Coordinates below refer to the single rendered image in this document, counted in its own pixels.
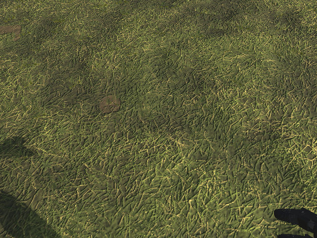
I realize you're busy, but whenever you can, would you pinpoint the robot right hand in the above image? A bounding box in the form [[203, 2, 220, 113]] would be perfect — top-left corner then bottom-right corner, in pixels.
[[273, 207, 317, 238]]

